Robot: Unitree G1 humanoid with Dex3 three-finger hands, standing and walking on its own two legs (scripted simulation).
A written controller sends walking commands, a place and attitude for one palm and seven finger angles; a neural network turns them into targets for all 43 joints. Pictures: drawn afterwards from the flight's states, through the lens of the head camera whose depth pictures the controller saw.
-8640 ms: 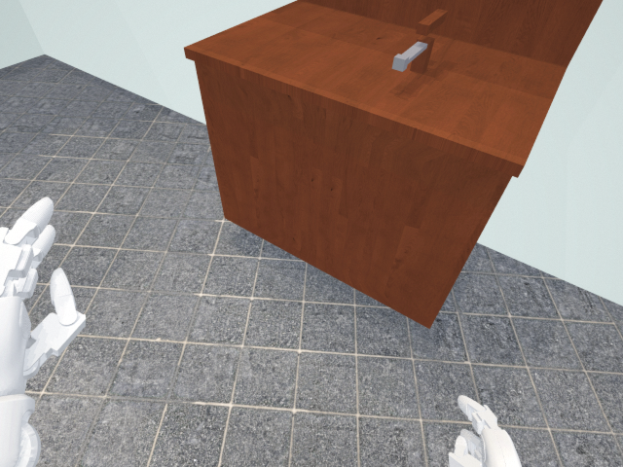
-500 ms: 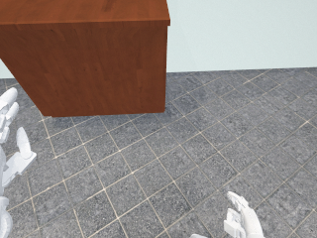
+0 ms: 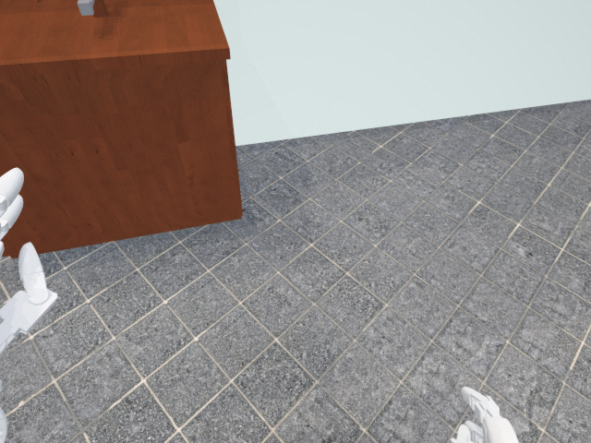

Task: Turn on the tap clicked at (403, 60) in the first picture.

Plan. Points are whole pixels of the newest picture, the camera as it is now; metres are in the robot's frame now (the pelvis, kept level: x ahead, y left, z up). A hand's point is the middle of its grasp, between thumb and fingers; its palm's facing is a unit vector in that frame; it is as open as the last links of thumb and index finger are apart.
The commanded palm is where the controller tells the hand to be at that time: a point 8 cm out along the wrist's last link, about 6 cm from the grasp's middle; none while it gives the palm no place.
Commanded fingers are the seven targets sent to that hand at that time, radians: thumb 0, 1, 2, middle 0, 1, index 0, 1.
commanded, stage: take the last steps up to it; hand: left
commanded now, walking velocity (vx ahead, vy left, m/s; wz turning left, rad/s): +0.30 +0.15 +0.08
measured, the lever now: (85, 7) +1.06 +0.59 +0.11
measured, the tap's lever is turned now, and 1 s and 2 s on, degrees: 0 0 0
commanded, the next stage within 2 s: none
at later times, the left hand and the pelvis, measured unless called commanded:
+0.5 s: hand (38, 254) +0.26 +0.28 +0.17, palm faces +0.43 -0.80 -0.43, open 7.4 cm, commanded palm +0.21 +0.32 +0.18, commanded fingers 0.00 0.90 0.90 -0.20 -0.30 -0.20 -0.30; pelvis +0.06 +0.04 -0.01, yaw +1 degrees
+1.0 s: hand (38, 188) +0.36 +0.33 +0.16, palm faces +0.43 -0.79 -0.44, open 7.4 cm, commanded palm +0.30 +0.37 +0.18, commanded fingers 0.00 0.90 0.90 -0.20 -0.30 -0.20 -0.30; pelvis +0.16 +0.08 +0.00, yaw +4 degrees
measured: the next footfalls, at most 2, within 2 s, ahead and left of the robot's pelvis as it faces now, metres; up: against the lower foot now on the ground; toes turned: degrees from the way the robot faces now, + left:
right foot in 0.16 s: +0.04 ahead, -0.13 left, +0.00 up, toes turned -8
left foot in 0.46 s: +0.14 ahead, +0.17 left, +0.00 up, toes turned +11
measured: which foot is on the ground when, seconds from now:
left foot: down 0.00-0.18, up 0.20-0.44, down 0.46-0.76, up 0.78-1.00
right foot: up 0.00-0.14, down 0.16-0.48, up 0.50-0.74, down 0.76-1.00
